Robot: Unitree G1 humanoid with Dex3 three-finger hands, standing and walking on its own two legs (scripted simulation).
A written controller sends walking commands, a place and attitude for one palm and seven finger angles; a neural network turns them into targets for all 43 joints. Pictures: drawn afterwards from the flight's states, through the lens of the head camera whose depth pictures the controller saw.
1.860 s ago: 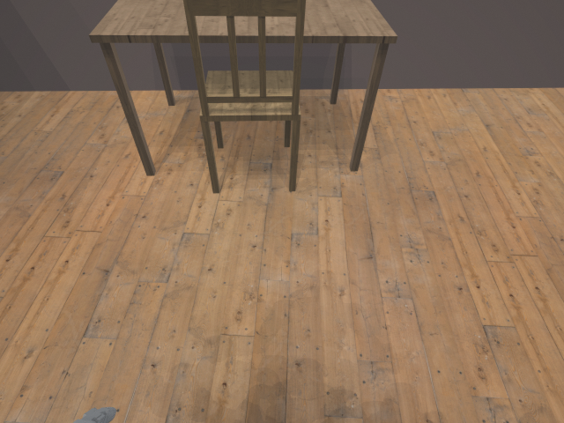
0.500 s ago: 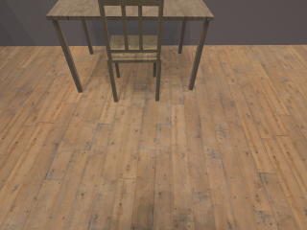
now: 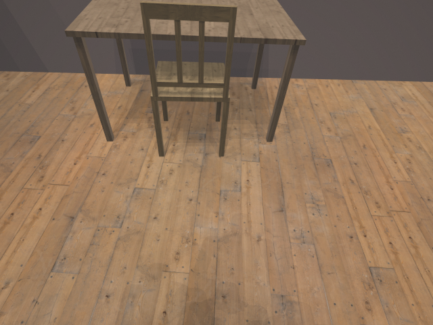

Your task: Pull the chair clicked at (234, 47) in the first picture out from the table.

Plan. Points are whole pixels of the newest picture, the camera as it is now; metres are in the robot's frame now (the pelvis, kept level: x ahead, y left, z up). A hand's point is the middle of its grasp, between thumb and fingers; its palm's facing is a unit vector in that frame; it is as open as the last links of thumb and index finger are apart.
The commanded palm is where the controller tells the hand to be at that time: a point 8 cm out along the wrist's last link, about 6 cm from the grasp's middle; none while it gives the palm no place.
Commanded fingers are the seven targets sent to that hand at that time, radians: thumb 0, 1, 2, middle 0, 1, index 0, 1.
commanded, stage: walk to a spot facing it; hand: left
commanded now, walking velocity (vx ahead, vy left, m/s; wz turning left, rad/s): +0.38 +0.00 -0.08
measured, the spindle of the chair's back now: (178, 53) +1.26 +0.26 -0.07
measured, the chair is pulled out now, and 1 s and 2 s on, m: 0.00 0.00 0.00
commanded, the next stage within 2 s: turn to face it in 1.00 s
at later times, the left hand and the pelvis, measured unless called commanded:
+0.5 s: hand (166, 249) +0.34 +0.15 -0.18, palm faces -0.09 -0.98 -0.17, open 7.4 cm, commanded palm none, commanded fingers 0.00 0.90 0.90 -0.20 -0.30 -0.20 -0.30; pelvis +0.21 -0.02 -0.02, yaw -4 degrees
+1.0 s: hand (150, 219) +0.42 +0.21 -0.18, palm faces -0.05 -0.99 -0.12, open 7.4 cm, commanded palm none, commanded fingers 0.00 0.90 0.90 -0.20 -0.30 -0.20 -0.30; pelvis +0.44 +0.04 +0.01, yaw -7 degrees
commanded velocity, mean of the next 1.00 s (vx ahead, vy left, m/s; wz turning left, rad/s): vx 0.34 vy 0.00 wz -0.13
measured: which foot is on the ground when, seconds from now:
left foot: down 0.00-0.42, up 0.44-0.82, down 0.84-1.00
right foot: down 0.00-0.04, up 0.06-0.38, down 0.40-0.86, up 0.88-1.00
